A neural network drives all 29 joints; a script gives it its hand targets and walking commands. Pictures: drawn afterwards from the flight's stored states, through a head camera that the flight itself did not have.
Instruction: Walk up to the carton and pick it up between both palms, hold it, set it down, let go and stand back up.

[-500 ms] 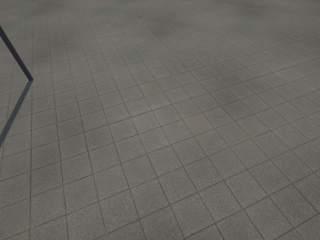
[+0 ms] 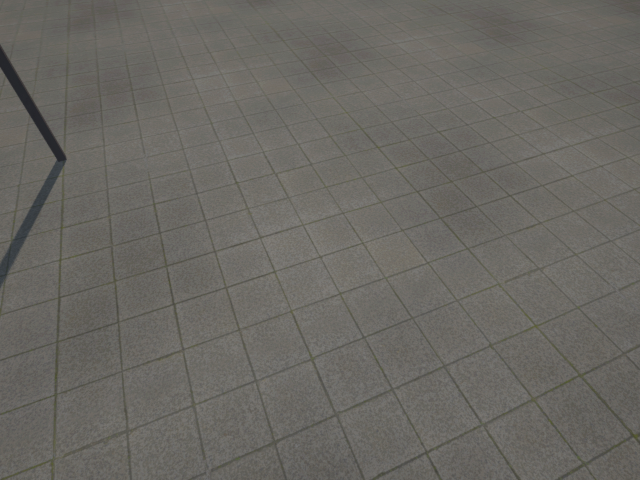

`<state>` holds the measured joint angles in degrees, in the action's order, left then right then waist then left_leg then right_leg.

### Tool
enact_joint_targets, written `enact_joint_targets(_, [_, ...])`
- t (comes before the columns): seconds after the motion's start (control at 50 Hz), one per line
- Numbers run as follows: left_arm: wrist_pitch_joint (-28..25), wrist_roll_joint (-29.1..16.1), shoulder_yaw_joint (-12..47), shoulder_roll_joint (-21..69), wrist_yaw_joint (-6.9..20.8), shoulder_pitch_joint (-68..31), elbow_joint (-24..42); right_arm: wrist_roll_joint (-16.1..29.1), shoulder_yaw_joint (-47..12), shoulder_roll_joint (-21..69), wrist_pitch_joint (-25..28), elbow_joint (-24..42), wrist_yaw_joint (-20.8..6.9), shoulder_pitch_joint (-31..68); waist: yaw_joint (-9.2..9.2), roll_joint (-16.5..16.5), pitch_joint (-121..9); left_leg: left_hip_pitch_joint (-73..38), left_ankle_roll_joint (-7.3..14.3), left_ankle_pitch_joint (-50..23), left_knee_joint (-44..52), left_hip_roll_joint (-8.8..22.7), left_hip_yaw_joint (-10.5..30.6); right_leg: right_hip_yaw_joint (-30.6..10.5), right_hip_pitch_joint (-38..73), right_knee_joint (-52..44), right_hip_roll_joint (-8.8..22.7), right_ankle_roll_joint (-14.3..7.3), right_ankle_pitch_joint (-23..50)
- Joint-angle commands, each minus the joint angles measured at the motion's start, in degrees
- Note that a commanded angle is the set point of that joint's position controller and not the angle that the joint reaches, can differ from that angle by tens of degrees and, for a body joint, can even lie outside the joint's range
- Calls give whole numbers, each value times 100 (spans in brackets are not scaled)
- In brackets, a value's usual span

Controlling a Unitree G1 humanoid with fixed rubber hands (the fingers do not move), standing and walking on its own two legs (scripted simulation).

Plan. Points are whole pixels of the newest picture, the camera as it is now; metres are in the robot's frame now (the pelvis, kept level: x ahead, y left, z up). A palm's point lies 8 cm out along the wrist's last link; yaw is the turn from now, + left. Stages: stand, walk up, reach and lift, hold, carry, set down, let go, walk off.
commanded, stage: stand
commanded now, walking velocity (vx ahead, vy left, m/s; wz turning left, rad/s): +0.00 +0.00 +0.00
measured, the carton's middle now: out of the picture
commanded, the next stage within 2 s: walk up in 0.08 s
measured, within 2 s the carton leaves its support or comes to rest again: neither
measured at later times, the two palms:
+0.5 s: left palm out of the picture -0.05 +0.30 -0.13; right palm out of the picture +0.07 -0.23 -0.12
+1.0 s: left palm out of the picture +0.18 +0.52 -0.11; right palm (323, 460) +0.18 +0.01 -0.13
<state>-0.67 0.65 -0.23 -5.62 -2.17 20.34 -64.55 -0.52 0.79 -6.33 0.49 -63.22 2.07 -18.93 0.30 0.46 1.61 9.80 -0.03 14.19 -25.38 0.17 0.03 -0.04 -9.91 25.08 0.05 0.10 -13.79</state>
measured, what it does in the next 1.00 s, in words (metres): steps to the left, turning left: left foot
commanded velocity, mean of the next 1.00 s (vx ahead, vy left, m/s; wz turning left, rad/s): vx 0.00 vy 0.00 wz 0.00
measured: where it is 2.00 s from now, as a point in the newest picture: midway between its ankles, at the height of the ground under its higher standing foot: (132, 357)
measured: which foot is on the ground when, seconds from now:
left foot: down 0.00-0.28, up 0.30-0.66, down 0.68-1.00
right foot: down 0.00-0.68, up 0.70-1.00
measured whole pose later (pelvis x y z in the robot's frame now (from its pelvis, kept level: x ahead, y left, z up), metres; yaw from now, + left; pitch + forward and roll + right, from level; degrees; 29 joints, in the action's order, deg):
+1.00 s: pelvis +0.16 +0.25 +0.00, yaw +26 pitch -1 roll +0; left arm -2.6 2.5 1.4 -14.3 2.7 10.9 -44.1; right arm -1.3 0.7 -9.9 4.1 -55.0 -1.6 -31.0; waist -3.6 1.0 1.9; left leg 3.2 2.9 19.1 -23.6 -2.0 -1.7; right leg 3.3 -35.8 47.4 4.8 -0.2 -7.5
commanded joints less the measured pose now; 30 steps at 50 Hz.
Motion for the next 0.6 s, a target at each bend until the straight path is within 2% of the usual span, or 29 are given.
enact_joint_targets(0.0, [-94,3,-116,-669,-29,315,109,23,52,-386,2,-20,63,-667,-95,-205,556,42,96,-934,418,441,340,-459,-257,-468,498,-163,889])
enact_joint_targets(0.02, [-120,4,-96,-636,20,443,86,-2,77,-542,-4,-31,76,-624,-40,-285,275,-202,128,-965,322,414,333,-500,-361,-516,522,-171,929])
enact_joint_targets(0.04, [-127,19,-28,-331,-11,408,38,3,95,-563,-14,10,89,-493,-98,133,361,-76,126,-964,352,479,307,-406,-193,-531,478,-154,1070])
enact_joint_targets(0.08, [-93,-28,-90,-446,-42,395,46,-26,81,-478,23,79,13,-425,-76,25,310,-75,179,-963,412,458,348,-407,-154,-479,458,-152,898])
enact_joint_targets(0.1, [-86,-39,-55,-428,-22,433,43,12,97,-464,21,-20,16,-660,-84,-64,272,78,135,-791,457,410,353,-447,-92,-508,466,-148,744])
enact_joint_targets(0.12, [-69,-25,-61,-295,16,405,57,35,67,-382,30,-5,3,-616,-47,171,236,-5,126,-767,408,396,424,-363,-121,-503,426,-102,677])
enact_joint_targets(0.14, [-52,-23,-14,-188,9,440,29,12,83,-496,-5,6,11,-523,-29,109,410,237,144,-475,499,424,422,-314,-233,-535,383,-98,383])
enact_joint_targets(0.16, [-31,1,-113,-558,-10,505,30,-2,39,-470,15,-8,32,-494,37,-152,615,502,143,-465,637,435,485,-329,-105,-448,409,-117,514])
enact_joint_targets(0.18, [-6,-9,-56,-391,-12,528,20,13,28,-308,-19,26,29,-495,44,-169,541,374,146,-36,643,405,417,-349,-382,-539,388,-115,94])
enact_joint_targets(0.2, [14,-3,-27,-340,8,533,-12,-19,15,-351,-86,-3,19,-531,-8,-161,667,348,118,113,609,340,385,-444,-525,-655,404,-131,-312])
enact_joint_targets(0.22, [54,8,-10,-348,-2,398,27,24,28,-351,-40,24,31,-677,-92,199,698,443,122,149,573,400,468,-366,-553,-665,361,-85,-290])
enact_joint_targets(0.24, [74,23,-63,-426,-9,405,45,-17,51,-494,-42,6,8,-512,-38,-106,620,707,136,548,794,437,533,-272,-329,-541,327,-49,-188])
enact_joint_targets(0.26, [-91,259,-489,-1702,-84,284,672,-62,458,-1630,-21,726,-137,144,227,57,330,2728,175,2986,-213,194,1095,-761,1282,-320,768,-634,-2435])
enact_joint_targets(0.28, [-136,232,-664,-2030,-161,500,638,-86,407,-1621,-39,1012,-232,775,578,697,493,4205,-71,2748,-1229,-10,523,-1796,1966,-952,1742,-1082,-3303])
enact_joint_targets(0.3, [-152,207,-687,-1980,-251,633,545,-278,382,-1399,-110,1005,-296,808,548,993,467,4159,-245,1819,-3205,195,73,-2489,1509,-1534,2851,-1419,-3376])
enact_joint_targets(0.32, [-197,265,-570,-1740,-319,464,541,-444,419,-1274,-156,1164,-364,917,464,650,770,4156,-323,1382,-3723,628,386,-2585,852,-1643,3130,-1477,-2843])
enact_joint_targets(0.34, [-244,318,-438,-1421,-348,197,650,-485,434,-1208,-154,1250,-468,695,280,440,714,3894,-388,1041,-3686,804,408,-2218,651,-1579,3073,-1401,-2564])
enact_joint_targets(0.38, [-392,339,-367,-1272,-343,-113,801,-420,468,-1137,-145,1194,-575,363,-40,380,336,3362,-379,527,-4084,819,356,-1405,323,-1697,2563,-1098,-2565])
enact_joint_targets(0.4, [-453,373,-462,-1607,-360,-258,852,-436,544,-1109,-187,1077,-636,72,-137,557,208,3041,-471,226,-4297,773,352,-721,186,-1678,2381,-938,-2600])
enact_joint_targets(0.42, [-482,300,-525,-1661,-329,-624,936,-367,479,-1018,-192,1097,-668,-222,-270,1081,34,2761,-397,91,-4272,746,249,-224,-161,-1608,2108,-728,-2762])
enact_joint_targets(0.44, [-488,280,-511,-1677,-283,-806,1007,-305,470,-1043,-206,1158,-698,-101,-287,1289,290,2577,-404,-56,-4210,783,140,61,-602,-1776,2030,-654,-2990])
enact_joint_targets(0.46, [-490,296,-494,-1643,-239,-761,1010,-252,445,-1071,-216,1188,-722,69,-248,1291,526,2646,-405,-98,-3897,836,63,237,-639,-1830,2014,-661,-3141])
enact_joint_targets(0.52, [-465,506,-497,-1868,-116,-602,1043,-142,357,-1194,-192,1300,-796,424,-183,1127,892,2459,-294,32,-2629,946,-200,651,-431,-1668,2115,-755,-3088])
enact_joint_targets(0.58, [-380,640,-565,-2247,-37,-648,1126,-74,335,-1349,-58,1240,-784,280,-200,987,751,1152,-58,319,-1917,724,-923,1126,-606,-1152,2046,-877,-3175])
